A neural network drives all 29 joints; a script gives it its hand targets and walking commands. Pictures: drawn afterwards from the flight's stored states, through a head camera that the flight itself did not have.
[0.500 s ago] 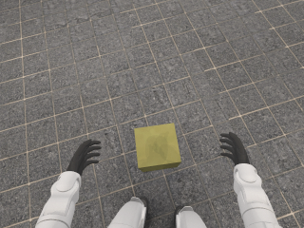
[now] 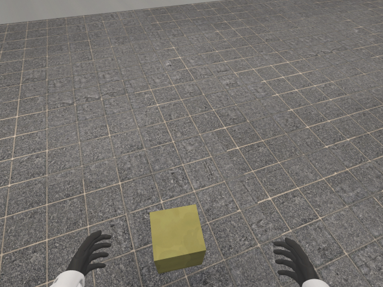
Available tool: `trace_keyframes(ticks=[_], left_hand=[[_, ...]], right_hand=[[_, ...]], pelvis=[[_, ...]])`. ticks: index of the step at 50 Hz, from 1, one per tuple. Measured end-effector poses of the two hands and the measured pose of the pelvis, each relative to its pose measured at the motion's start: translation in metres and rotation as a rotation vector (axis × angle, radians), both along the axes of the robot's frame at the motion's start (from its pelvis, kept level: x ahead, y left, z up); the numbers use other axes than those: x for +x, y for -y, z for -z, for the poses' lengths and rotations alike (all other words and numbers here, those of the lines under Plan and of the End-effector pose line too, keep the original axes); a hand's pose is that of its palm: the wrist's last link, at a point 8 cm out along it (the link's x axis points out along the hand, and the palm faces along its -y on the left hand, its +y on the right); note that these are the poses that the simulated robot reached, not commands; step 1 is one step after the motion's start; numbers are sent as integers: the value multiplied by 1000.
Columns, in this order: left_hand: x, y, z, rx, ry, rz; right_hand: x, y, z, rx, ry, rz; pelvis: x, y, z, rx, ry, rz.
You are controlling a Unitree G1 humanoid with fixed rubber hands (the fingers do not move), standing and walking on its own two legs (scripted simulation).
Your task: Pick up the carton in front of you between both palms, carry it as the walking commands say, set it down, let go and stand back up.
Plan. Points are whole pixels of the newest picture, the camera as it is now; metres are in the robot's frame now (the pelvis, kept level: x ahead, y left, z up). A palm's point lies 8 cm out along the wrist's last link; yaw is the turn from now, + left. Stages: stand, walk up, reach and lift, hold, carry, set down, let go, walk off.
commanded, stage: let go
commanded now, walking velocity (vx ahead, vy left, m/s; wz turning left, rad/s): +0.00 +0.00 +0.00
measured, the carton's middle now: (176, 239) +0.40 +0.06 -0.65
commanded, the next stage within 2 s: stand in 0.28 s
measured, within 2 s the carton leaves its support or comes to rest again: neither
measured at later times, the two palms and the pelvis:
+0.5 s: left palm (53, 277) +0.15 +0.29 -0.09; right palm out of the picture +0.14 -0.27 -0.07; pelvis +0.01 +0.02 -0.01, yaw +0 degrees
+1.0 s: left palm (42, 281) +0.15 +0.32 -0.10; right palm out of the picture +0.12 -0.27 -0.09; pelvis +0.02 +0.03 +0.00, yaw -1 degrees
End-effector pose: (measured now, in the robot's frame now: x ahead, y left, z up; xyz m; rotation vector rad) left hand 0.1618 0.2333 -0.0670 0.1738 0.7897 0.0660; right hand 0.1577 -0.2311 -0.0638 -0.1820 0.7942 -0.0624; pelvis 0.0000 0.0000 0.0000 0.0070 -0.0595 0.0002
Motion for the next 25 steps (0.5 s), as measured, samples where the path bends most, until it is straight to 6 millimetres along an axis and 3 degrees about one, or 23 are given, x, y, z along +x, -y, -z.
trace_keyframes(ticks=[15, 25], left_hand=[[2, -13, -2, 42, -11, -29], [-11, -55, 22, 135, -65, -37]], right_hand=[[-1, -13, 3, -19, 19, 9], [-18, 37, 10, -208, -88, 60]], pelvis=[[-6, -10, 4, -5, 43, -5], [5, -15, 5, -15, -38, 0]])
